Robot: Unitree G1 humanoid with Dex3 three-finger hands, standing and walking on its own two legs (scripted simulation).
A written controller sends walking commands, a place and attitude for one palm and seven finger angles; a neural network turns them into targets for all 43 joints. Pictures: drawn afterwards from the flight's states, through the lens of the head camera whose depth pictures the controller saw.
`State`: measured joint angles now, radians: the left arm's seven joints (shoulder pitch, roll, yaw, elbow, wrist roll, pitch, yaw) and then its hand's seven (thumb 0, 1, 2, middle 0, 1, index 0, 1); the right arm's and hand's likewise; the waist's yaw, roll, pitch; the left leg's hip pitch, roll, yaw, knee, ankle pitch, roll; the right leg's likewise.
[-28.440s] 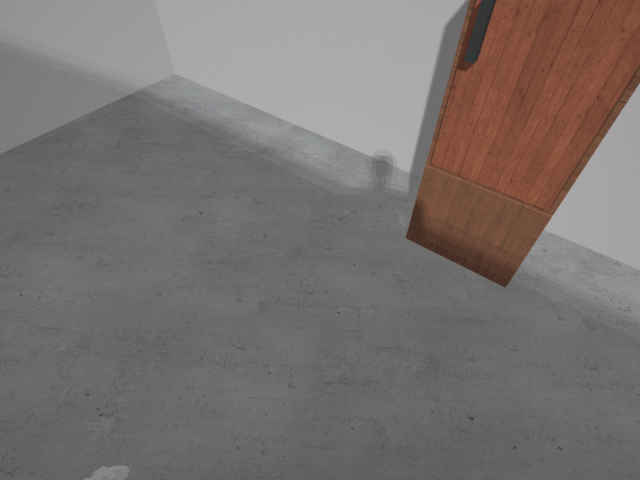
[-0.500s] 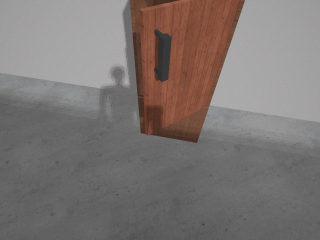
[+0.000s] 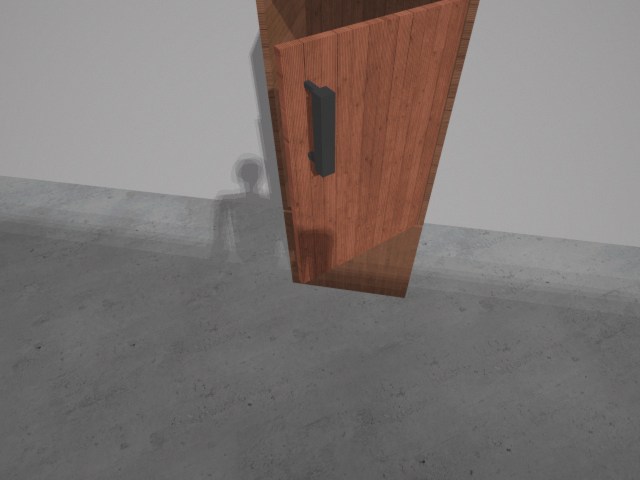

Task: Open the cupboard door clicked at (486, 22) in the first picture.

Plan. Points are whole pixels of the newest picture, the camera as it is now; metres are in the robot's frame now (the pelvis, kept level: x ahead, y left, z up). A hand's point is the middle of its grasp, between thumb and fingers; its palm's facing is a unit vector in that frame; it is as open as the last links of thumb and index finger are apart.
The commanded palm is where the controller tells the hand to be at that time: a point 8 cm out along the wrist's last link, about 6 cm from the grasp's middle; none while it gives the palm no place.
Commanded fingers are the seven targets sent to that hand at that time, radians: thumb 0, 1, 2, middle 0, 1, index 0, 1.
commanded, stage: let the arm hang, fingers relaxed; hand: left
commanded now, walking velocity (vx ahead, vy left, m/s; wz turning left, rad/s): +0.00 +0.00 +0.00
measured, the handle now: (317, 129) +0.64 +0.04 +0.11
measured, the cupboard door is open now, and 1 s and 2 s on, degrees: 43 43 43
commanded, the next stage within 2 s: look to check the result in 0.26 s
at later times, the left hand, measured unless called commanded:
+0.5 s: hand out of the picture +0.01 +0.17 -0.17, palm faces +0.04 -0.98 -0.22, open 7.3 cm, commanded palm none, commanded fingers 0.00 0.90 0.90 -0.20 -0.30 -0.20 -0.30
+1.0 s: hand out of the picture +0.05 +0.19 -0.16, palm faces +0.02 -0.97 -0.26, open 7.3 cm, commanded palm none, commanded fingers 0.00 0.90 0.90 -0.20 -0.30 -0.20 -0.30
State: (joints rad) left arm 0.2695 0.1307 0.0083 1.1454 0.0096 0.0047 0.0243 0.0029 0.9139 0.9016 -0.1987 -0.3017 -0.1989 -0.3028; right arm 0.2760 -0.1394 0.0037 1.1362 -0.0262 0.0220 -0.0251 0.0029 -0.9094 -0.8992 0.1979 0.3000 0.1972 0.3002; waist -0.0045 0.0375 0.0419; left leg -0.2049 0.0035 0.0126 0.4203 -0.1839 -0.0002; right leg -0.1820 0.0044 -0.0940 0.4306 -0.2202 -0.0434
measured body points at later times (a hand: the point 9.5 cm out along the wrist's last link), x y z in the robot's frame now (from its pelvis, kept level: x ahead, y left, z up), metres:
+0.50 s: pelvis +0.01 -0.01 +0.00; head +0.02 -0.02 +0.45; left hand +0.01 +0.22 -0.15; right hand -0.01 -0.22 -0.17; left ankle +0.03 +0.12 -0.74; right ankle +0.01 -0.09 -0.74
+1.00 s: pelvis +0.01 -0.01 +0.00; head +0.03 -0.02 +0.45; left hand +0.05 +0.24 -0.14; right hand +0.04 -0.26 -0.16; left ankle +0.03 +0.12 -0.74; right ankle +0.01 -0.09 -0.74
